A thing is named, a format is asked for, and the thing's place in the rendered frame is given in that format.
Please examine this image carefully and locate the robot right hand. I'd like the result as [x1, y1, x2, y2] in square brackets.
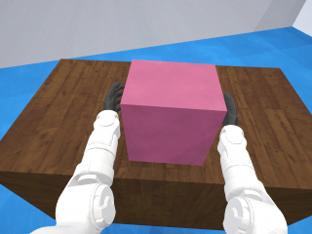
[222, 92, 239, 128]

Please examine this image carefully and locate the robot left hand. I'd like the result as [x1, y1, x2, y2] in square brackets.
[102, 81, 126, 113]

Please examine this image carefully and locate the left robot forearm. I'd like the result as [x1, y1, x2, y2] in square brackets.
[56, 110, 121, 222]

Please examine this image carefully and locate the carton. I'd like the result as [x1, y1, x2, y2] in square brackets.
[120, 59, 227, 166]

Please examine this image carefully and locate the pedestal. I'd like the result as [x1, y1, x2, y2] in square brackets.
[0, 58, 312, 231]

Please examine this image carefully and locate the right robot forearm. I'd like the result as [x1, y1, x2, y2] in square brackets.
[217, 125, 288, 234]

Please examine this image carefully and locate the right robot upper arm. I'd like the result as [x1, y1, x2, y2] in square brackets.
[222, 196, 288, 234]

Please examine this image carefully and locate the left robot upper arm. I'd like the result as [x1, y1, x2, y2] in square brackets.
[29, 182, 116, 234]

